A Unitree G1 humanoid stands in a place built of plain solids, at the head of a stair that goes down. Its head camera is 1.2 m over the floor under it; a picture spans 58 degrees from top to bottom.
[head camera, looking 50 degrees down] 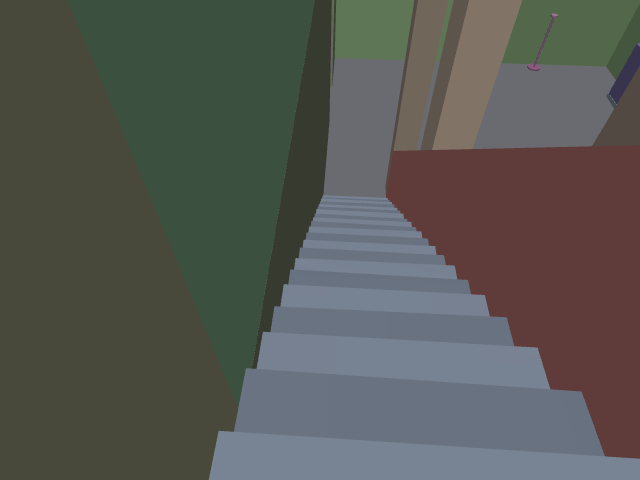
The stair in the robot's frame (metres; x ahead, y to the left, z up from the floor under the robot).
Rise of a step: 0.20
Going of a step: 0.25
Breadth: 1.31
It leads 4 degrees to the right of straight ahead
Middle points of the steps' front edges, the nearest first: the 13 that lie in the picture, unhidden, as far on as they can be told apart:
0.31 -0.29 0.00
0.57 -0.30 -0.21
0.82 -0.32 -0.41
1.07 -0.33 -0.61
1.33 -0.35 -0.82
1.58 -0.37 -1.02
1.83 -0.38 -1.22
2.08 -0.40 -1.42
2.34 -0.41 -1.62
2.59 -0.43 -1.82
2.84 -0.45 -2.02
3.09 -0.46 -2.22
3.33 -0.48 -2.41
